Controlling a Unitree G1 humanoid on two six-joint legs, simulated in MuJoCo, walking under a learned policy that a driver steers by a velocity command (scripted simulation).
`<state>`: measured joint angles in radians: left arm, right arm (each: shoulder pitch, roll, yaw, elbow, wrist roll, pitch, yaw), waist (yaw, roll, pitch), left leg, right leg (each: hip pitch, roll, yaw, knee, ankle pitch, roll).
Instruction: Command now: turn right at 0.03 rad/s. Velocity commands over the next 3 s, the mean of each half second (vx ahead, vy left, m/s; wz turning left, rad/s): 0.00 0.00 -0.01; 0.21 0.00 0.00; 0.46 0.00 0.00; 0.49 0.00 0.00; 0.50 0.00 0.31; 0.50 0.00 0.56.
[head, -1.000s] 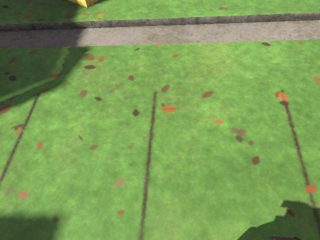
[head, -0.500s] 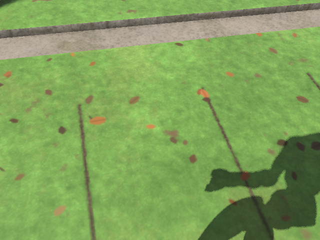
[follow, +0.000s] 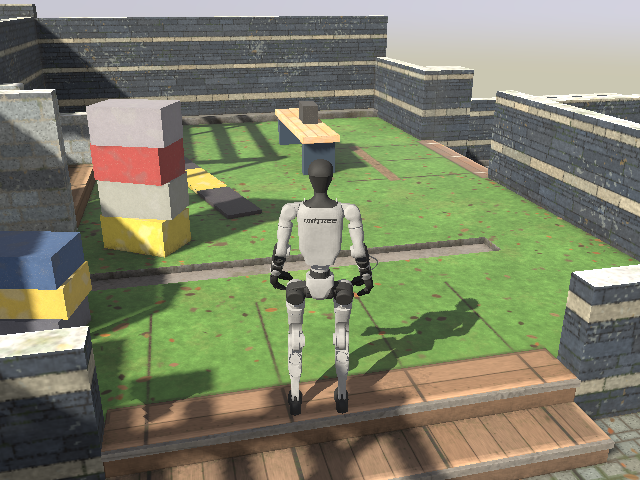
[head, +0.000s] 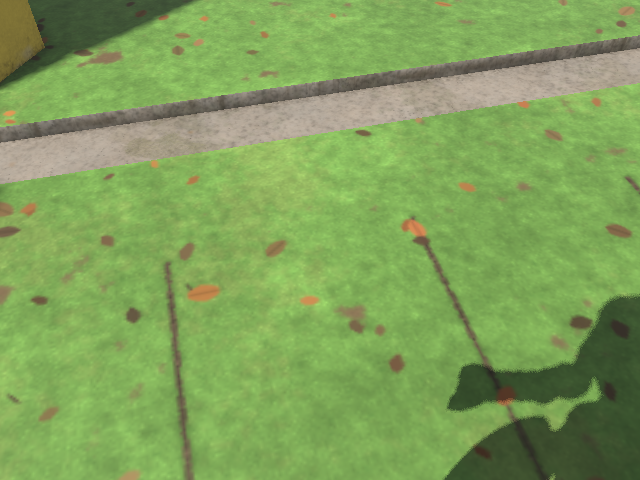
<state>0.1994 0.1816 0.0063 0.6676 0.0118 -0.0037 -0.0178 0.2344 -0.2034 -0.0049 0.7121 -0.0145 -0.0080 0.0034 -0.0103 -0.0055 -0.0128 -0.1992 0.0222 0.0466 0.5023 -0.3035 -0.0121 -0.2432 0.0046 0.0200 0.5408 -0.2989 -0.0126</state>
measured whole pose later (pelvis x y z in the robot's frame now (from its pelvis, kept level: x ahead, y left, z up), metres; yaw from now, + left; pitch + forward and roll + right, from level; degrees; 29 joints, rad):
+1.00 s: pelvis +0.09 -0.01 +0.00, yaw +0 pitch +2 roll +0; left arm 0.39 0.22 0.03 0.83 0.00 -0.11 -0.02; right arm 0.41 -0.25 -0.02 0.86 0.04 -0.08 0.01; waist 0.03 0.03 -0.06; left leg -0.39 0.00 -0.04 1.10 -0.42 0.05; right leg -0.15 0.04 -0.03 0.49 -0.38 -0.05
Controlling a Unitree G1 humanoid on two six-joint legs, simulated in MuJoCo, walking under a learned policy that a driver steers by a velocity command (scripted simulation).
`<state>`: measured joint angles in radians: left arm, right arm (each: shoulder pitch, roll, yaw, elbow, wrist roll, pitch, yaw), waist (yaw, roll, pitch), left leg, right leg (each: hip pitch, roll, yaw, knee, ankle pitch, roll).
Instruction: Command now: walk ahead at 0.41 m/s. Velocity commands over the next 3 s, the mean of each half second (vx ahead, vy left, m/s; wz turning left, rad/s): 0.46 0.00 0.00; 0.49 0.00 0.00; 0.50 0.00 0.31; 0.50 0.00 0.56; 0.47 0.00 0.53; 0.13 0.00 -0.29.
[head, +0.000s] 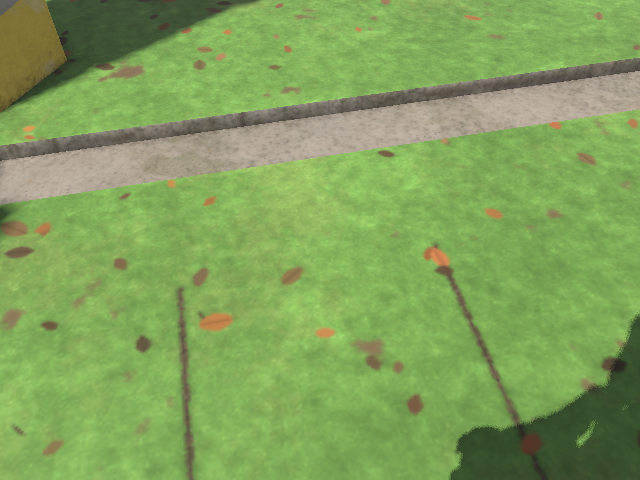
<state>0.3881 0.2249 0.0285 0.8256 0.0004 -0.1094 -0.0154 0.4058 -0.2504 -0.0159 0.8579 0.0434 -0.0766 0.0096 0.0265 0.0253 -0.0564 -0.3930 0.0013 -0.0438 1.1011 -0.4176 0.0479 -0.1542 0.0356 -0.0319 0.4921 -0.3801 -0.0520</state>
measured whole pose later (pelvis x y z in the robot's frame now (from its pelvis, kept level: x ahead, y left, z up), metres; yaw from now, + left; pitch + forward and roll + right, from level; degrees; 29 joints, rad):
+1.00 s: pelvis +0.55 -0.02 +0.00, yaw +0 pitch +2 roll +0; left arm 0.21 0.26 0.04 0.73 0.00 -0.09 -0.02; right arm 0.31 -0.30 -0.03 0.85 0.02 -0.08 0.01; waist -0.01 0.03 0.01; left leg -0.41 0.03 -0.03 1.17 -0.37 0.04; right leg -0.37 0.01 -0.05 0.50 -0.17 -0.05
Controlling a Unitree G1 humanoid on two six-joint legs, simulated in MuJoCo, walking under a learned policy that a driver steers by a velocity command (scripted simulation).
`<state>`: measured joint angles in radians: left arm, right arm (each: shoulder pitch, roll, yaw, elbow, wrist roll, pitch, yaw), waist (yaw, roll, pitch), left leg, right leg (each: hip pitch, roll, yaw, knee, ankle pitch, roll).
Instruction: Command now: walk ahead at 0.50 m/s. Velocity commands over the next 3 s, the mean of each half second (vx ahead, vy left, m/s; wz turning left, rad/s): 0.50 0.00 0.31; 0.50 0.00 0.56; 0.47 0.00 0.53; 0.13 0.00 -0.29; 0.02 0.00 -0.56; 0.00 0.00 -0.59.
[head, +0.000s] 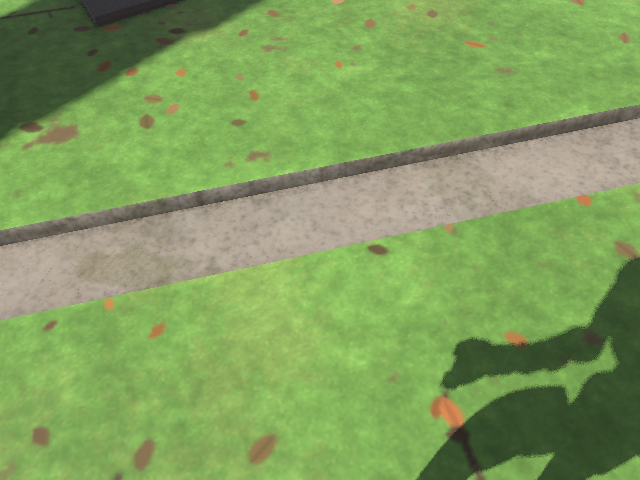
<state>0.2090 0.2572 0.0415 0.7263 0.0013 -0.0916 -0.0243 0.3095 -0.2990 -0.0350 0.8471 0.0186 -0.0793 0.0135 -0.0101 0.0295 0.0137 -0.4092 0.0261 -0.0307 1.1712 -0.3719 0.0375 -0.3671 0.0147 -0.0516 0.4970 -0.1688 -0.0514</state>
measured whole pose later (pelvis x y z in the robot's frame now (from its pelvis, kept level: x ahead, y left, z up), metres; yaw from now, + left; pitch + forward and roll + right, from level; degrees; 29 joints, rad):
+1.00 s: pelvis +0.55 +0.12 -0.01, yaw +29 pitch +2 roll -1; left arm 0.07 0.26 0.05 0.68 0.00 -0.12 -0.02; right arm 0.37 -0.28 -0.07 0.74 0.03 -0.02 -0.02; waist -0.05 0.03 0.00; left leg -0.26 -0.10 -0.19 1.01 -0.51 0.05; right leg -0.43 0.05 0.00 0.53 -0.15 -0.03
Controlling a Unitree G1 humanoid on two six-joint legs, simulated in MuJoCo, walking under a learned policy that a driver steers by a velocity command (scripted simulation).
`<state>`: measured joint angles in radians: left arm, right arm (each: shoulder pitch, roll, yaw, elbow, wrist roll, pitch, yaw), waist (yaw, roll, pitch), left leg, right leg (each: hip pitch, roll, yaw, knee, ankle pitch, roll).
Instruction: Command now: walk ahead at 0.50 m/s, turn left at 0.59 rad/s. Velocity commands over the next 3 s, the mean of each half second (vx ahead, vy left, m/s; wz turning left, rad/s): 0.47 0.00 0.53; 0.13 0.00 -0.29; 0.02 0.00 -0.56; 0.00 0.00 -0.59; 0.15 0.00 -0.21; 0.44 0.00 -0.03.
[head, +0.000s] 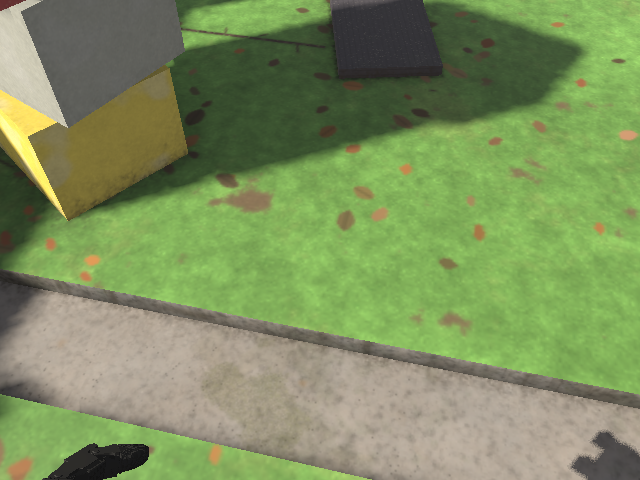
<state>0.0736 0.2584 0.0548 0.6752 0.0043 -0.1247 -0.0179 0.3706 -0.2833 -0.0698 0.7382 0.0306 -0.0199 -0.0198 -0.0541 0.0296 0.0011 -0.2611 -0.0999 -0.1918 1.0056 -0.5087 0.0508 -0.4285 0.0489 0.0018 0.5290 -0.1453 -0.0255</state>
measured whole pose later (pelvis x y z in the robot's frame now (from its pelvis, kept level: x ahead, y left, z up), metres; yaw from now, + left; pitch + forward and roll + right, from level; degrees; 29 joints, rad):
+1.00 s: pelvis +0.36 +0.08 +0.01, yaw +3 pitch +2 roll +2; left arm 0.17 0.28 0.08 0.73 -0.01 0.07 -0.02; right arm 0.11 -0.27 -0.08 0.75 0.02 0.01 -0.02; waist 0.00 0.00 0.03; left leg -0.21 0.07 0.26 0.52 -0.33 0.01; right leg -0.37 -0.06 -0.06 0.72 -0.30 0.03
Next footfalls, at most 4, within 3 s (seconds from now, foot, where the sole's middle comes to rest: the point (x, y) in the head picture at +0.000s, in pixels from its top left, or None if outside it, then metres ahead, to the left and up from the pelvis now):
0.46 left None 0.36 0.20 -0.76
1.02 right None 0.40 -0.03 -0.76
1.48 left None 0.46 0.19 -0.76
1.94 right None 0.32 -0.04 -0.76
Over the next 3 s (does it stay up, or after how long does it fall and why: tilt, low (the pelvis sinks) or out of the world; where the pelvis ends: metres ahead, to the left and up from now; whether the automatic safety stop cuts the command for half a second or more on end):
stays up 0.55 -0.14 -0.05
